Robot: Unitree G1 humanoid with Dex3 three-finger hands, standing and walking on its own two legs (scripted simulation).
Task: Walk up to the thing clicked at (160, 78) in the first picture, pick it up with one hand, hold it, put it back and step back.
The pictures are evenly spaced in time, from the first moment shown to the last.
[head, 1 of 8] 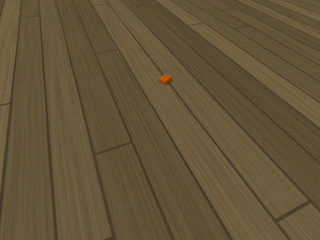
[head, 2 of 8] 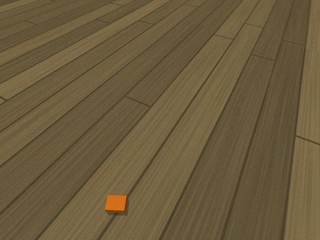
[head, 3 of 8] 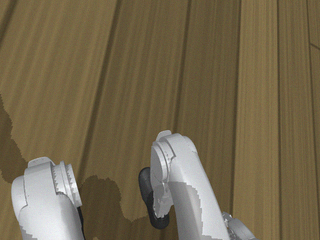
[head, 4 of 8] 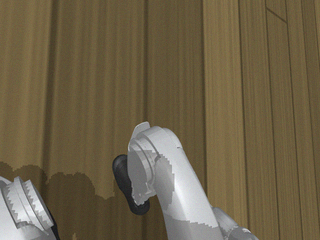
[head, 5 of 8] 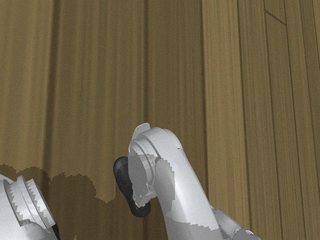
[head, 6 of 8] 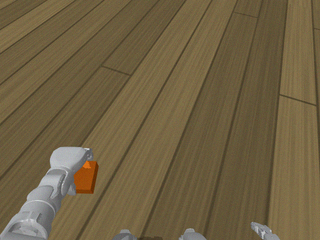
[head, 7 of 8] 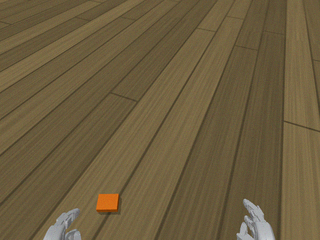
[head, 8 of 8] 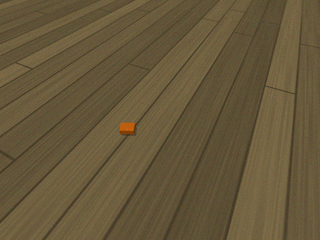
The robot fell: no
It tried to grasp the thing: yes
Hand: left
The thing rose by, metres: 0.67
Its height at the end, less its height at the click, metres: +0.00
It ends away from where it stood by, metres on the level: 0.00
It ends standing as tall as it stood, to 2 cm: yes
